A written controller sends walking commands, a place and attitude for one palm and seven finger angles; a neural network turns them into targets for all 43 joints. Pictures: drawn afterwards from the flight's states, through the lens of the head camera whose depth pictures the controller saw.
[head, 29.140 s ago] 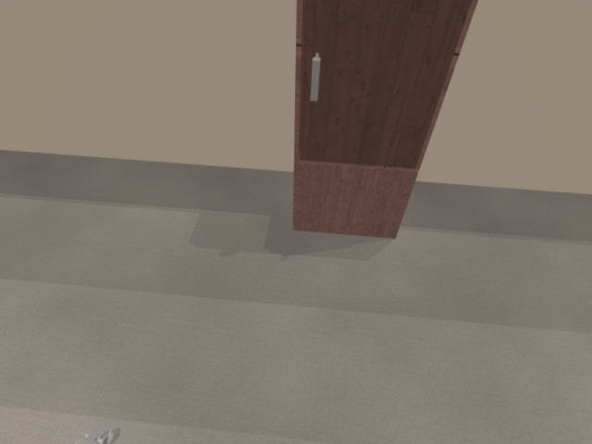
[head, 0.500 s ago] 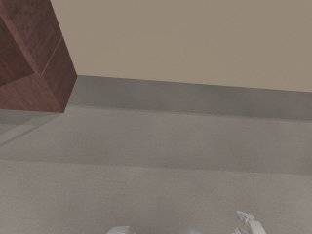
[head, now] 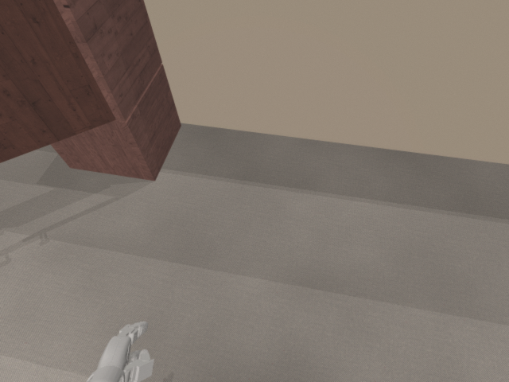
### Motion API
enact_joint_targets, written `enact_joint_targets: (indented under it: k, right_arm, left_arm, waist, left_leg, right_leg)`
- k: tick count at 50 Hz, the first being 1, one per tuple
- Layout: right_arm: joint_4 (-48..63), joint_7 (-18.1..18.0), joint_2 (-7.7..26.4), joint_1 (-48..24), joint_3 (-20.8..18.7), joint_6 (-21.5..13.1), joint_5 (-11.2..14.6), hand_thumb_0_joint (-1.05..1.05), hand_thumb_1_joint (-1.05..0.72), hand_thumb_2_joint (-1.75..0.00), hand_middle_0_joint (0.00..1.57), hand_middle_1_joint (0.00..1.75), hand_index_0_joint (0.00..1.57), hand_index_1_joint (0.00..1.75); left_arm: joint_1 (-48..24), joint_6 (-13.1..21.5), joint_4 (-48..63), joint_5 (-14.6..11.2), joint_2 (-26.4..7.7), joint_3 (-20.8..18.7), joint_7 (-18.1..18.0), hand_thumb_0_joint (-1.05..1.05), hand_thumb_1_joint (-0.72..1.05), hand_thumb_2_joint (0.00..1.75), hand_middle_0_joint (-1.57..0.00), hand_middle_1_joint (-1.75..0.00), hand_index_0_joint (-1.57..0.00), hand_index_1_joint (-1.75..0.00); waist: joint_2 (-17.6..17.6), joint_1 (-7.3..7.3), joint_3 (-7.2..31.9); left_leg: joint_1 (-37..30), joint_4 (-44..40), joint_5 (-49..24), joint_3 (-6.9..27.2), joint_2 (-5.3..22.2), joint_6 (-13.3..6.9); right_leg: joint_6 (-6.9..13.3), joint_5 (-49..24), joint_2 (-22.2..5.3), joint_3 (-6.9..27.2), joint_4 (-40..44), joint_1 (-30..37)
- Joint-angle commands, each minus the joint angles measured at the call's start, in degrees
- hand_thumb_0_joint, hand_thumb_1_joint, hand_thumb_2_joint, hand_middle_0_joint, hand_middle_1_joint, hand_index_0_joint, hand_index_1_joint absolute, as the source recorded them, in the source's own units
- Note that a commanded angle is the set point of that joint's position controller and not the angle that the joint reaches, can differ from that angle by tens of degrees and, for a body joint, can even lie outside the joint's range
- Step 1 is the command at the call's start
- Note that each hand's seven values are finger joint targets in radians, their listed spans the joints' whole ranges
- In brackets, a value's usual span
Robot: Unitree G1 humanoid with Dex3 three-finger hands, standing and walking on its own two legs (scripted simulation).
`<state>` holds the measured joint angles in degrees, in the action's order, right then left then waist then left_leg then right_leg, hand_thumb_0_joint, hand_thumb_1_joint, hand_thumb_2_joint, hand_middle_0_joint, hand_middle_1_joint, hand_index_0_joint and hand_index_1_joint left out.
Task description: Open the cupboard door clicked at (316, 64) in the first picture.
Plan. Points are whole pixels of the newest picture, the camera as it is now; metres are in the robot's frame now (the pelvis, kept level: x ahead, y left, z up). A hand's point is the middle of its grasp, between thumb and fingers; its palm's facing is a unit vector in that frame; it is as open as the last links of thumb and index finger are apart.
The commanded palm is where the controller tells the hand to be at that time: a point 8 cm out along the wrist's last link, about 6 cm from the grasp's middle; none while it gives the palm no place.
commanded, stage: turn to face it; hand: left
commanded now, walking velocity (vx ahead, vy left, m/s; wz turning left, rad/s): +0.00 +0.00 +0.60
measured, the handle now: out of the picture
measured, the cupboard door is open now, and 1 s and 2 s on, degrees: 42 42 42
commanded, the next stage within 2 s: take the last steps up to it in 0.64 s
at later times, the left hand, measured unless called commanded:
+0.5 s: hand out of the picture -0.06 +0.19 -0.18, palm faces +0.37 -0.89 -0.26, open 7.3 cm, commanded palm none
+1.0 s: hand out of the picture +0.04 +0.24 -0.15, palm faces +0.40 -0.89 -0.19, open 7.4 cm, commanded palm none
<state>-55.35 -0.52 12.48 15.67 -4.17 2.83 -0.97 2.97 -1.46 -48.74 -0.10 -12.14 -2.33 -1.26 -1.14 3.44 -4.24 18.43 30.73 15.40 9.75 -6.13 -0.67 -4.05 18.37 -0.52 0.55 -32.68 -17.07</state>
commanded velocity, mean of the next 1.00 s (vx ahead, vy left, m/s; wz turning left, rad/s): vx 0.08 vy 0.04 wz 0.36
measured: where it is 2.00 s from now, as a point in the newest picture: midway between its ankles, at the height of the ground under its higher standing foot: (193, 344)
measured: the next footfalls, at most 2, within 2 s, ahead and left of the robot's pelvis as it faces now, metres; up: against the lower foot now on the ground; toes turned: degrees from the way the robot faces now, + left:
left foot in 0.52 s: +0.03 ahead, +0.11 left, +0.00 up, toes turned +24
right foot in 1.10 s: +0.11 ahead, -0.06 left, +0.00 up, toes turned +21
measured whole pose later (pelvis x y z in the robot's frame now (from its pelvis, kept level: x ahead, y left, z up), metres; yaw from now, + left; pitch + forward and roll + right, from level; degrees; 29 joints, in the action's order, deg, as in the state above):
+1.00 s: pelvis +0.03 +0.03 +0.01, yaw +25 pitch +2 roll +0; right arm -57.5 -1.0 10.8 17.6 -2.3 0.0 -1.5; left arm 8.7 -2.1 -55.2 1.3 -11.1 -3.0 0.5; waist 0.3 2.2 -1.9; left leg 12.7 22.9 12.4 -0.7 -4.1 -5.0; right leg -3.6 24.5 -4.1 -2.8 -49.0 -22.5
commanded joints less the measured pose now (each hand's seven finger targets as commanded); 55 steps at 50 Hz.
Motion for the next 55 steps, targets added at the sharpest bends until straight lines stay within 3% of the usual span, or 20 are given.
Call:
enact_joint_targets:
  k: [1,2,3,4,6,12,20,22,24,25,26,27,31,34,37,48,52,53,54,55]
  right_arm:
    - [5.74,-0.05,7.58,-2.11,-2.63,-1.37,0.30,0.00,-0.90,-0.90,0.20,0.30,0.20,0.30]
    - [4.41,0.38,7.44,-1.77,-2.62,-0.68,-0.23,0.00,-0.90,-0.90,0.20,0.30,0.20,0.30]
    - [3.20,0.55,6.76,-0.80,-2.74,0.07,-0.09,0.00,-0.90,-0.90,0.20,0.30,0.20,0.30]
    - [2.38,0.97,6.74,-1.51,-2.54,0.65,-0.07,0.00,-0.90,-0.90,0.20,0.30,0.20,0.30]
    - [2.49,1.50,5.61,-1.98,-1.99,0.83,0.08,0.00,-0.90,-0.90,0.20,0.30,0.20,0.30]
    - [3.50,1.70,4.95,-8.74,-1.09,1.19,0.02,0.00,-0.90,-0.90,0.20,0.30,0.20,0.30]
    - [5.62,1.91,3.45,-14.50,0.38,0.04,0.33,0.00,-0.90,-0.90,0.20,0.30,0.20,0.30]
    - [5.59,1.64,3.95,-12.81,0.39,-0.47,0.33,0.00,-0.90,-0.90,0.20,0.30,0.20,0.30]
    - [4.01,1.42,6.03,-5.93,-0.17,-1.18,-0.04,0.00,-0.90,-0.90,0.20,0.30,0.20,0.30]
    - [3.04,1.18,11.48,-1.69,-1.47,-1.89,-0.57,0.00,-0.90,-0.90,0.20,0.30,0.20,0.30]
    - [2.75,0.54,16.98,1.71,-2.58,-1.99,-0.29,0.00,-0.90,-0.90,0.20,0.30,0.20,0.30]
    - [2.55,0.11,16.60,0.94,-1.92,-1.28,0.27,0.00,-0.90,-0.90,0.20,0.30,0.20,0.30]
    - [5.14,-1.29,10.39,-8.22,0.04,-2.09,-0.10,0.00,-0.90,-0.90,0.20,0.30,0.20,0.30]
    - [4.73,-1.19,9.38,-7.58,0.40,-2.89,0.21,0.00,-0.90,-0.90,0.20,0.30,0.20,0.30]
    - [3.48,-1.21,8.23,-4.93,0.56,-3.20,0.28,0.00,-0.90,-0.90,0.20,0.30,0.20,0.30]
    - [0.26,-0.78,7.71,4.08,-0.32,-4.00,-0.64,0.00,-0.90,-0.90,0.20,0.30,0.20,0.30]
    - [-0.13,-0.62,7.39,2.26,-0.28,-3.87,-0.37,0.00,-0.90,-0.90,0.20,0.30,0.20,0.30]
    - [-0.07,-0.41,6.71,0.43,-0.13,-4.15,0.04,0.00,-0.90,-0.90,0.20,0.30,0.20,0.30]
    - [0.31,-0.05,3.31,1.28,0.30,-4.49,0.68,0.00,-0.90,-0.90,0.20,0.30,0.20,0.30]
    - [2.16,0.13,3.07,-1.01,0.40,-4.48,0.05,0.00,-0.90,-0.90,0.20,0.30,0.20,0.30]
  left_arm:
    - [10.42,1.85,1.74,1.22,-13.97,-3.24,-1.36,0.00,0.90,0.90,-0.20,-0.30,-0.20,-0.30]
    - [7.27,2.00,2.24,0.87,-10.62,-2.32,-1.34,0.00,0.90,0.90,-0.20,-0.30,-0.20,-0.30]
    - [4.85,2.07,2.71,0.69,-8.71,-2.16,-1.53,0.00,0.90,0.90,-0.20,-0.30,-0.20,-0.30]
    - [3.84,1.97,2.86,0.42,-7.37,-1.57,-1.26,0.00,0.90,0.90,-0.20,-0.30,-0.20,-0.30]
    - [5.48,2.47,2.75,0.35,-6.53,-1.45,-1.06,0.00,0.90,0.90,-0.20,-0.30,-0.20,-0.30]
    - [14.46,2.72,0.33,0.79,-7.52,-2.12,-1.11,0.00,0.90,0.90,-0.20,-0.30,-0.20,-0.30]
    - [16.92,2.50,-1.40,1.85,-9.66,-3.02,-0.82,0.00,0.90,0.90,-0.20,-0.30,-0.20,-0.30]
    - [16.51,2.61,-2.02,1.86,-10.60,-3.24,-0.56,0.00,0.90,0.90,-0.20,-0.30,-0.20,-0.30]
    - [14.45,2.66,-2.23,1.08,-11.26,-3.25,-0.21,0.00,0.90,0.90,-0.20,-0.30,-0.20,-0.30]
    - [13.89,2.45,-1.06,0.57,-8.95,-2.95,0.15,0.00,0.90,0.90,-0.20,-0.30,-0.20,-0.30]
    - [12.04,2.05,1.06,0.22,-5.03,-1.52,0.17,0.00,0.90,0.90,-0.20,-0.30,-0.20,-0.30]
    - [11.39,0.72,1.28,0.55,-6.96,-1.72,-0.65,0.00,0.90,0.90,-0.20,-0.30,-0.20,-0.30]
    - [12.05,-0.56,-3.03,1.29,-6.34,-2.26,0.12,0.00,0.90,0.90,-0.20,-0.30,-0.20,-0.30]
    - [15.01,-0.66,-4.69,1.38,-5.56,-2.27,0.45,0.00,0.90,0.90,-0.20,-0.30,-0.20,-0.30]
    - [13.96,-0.72,-4.77,1.39,-4.94,-2.20,0.26,0.00,0.90,0.90,-0.20,-0.30,-0.20,-0.30]
    - [2.66,1.51,-0.64,1.62,-3.22,-1.70,1.98,0.00,0.90,0.90,-0.20,-0.30,-0.20,-0.30]
    - [9.01,2.26,-2.95,1.19,-2.39,-1.94,1.88,0.00,0.90,0.90,-0.20,-0.30,-0.20,-0.30]
    - [13.85,2.79,-4.45,1.35,-3.88,-2.58,1.62,0.00,0.90,0.90,-0.20,-0.30,-0.20,-0.30]
    - [18.30,3.31,-5.90,1.93,-8.11,-3.51,0.97,0.00,0.90,0.90,-0.20,-0.30,-0.20,-0.30]
    - [23.02,3.29,-6.86,1.89,-12.51,-4.38,0.53,0.00,0.90,0.90,-0.20,-0.30,-0.20,-0.30]
  waist:
    - [15.73,-5.64,10.98]
    - [10.15,-3.58,7.16]
    - [13.85,-1.94,6.82]
    - [10.29,-1.20,4.26]
    - [11.90,-1.24,4.73]
    - [11.69,-4.48,4.67]
    - [13.26,-5.67,3.08]
    - [13.79,-4.35,4.12]
    - [10.30,0.02,8.32]
    - [-1.67,2.22,12.47]
    - [-16.36,3.20,14.24]
    - [-7.92,2.06,14.39]
    - [-6.11,-2.63,4.15]
    - [-4.40,-4.33,5.60]
    - [-5.08,-4.00,6.13]
    - [-7.22,-0.75,3.76]
    - [-4.31,-4.64,5.53]
    - [-0.72,-7.66,6.43]
    - [10.35,-9.22,7.12]
    - [19.67,-11.44,5.63]
  left_leg:
    - [15.39,28.75,22.26,-4.61,1.44,3.18]
    - [15.35,36.36,17.40,-3.40,3.58,3.39]
    - [15.67,39.43,14.95,-3.82,4.73,3.96]
    - [15.36,41.93,10.13,-5.31,5.75,4.57]
    - [16.12,41.53,6.17,-7.19,6.15,5.12]
    - [17.01,33.22,6.96,-9.93,6.98,5.34]
    - [8.20,14.65,9.98,-14.81,6.43,2.62]
    - [3.01,8.97,8.33,-16.30,4.94,1.56]
    - [-10.44,-3.38,-3.84,-16.43,4.66,0.02]
    - [-22.67,-6.02,-21.39,-4.49,15.28,-4.21]
    - [-25.56,-7.57,-50.14,14.54,29.64,-12.87]
    - [-21.78,-6.59,-48.70,9.59,31.33,-15.46]
    - [-9.31,-11.91,-30.07,1.30,21.71,-10.38]
    - [-9.88,-12.68,-30.47,-2.69,18.99,-8.38]
    - [-11.04,-13.31,-30.89,-1.87,18.64,-8.04]
    - [-13.07,-16.86,1.34,9.18,18.40,-12.02]
    - [-3.42,-11.96,1.58,7.09,14.75,-9.88]
    - [3.94,-6.21,3.35,3.56,11.60,-7.54]
    - [17.27,4.52,10.48,-3.71,5.88,-3.82]
    - [26.18,20.10,18.58,-8.91,1.89,-0.63]
  right_leg:
    - [12.29,-29.26,-29.22,20.69,13.88,18.53]
    - [12.52,-31.13,-24.43,13.63,13.18,14.80]
    - [10.54,-32.90,-21.75,11.27,13.18,13.17]
    - [8.96,-35.10,-17.71,5.16,12.11,11.66]
    - [6.56,-40.66,-15.25,-0.92,11.22,13.51]
    - [6.29,-48.38,-16.98,-4.33,9.43,20.06]
    - [10.22,-46.61,-20.19,-6.85,6.49,16.90]
    - [9.57,-48.86,-20.07,-7.77,3.23,15.41]
    - [6.23,-43.88,-18.09,-11.32,-7.42,10.01]
    - [2.80,-21.27,-13.15,-13.22,-19.14,-2.17]
    - [0.02,19.37,-5.60,-9.35,-31.77,-13.34]
    - [1.12,20.87,-6.68,-1.01,-34.20,-12.24]
    - [-0.09,7.81,-6.51,0.64,-35.33,-12.44]
    - [-0.73,2.64,-5.80,-0.17,-34.80,-11.50]
    - [-1.28,0.46,-5.39,0.06,-33.26,-12.02]
    - [1.03,7.59,-3.28,-3.97,-13.62,-11.82]
    - [2.59,1.94,-0.69,-5.39,2.83,6.56]
    - [2.94,-2.88,-2.52,-4.10,10.95,17.87]
    - [5.95,4.09,-14.04,7.34,16.35,30.81]
    - [11.07,8.05,-29.31,26.49,21.64,31.72]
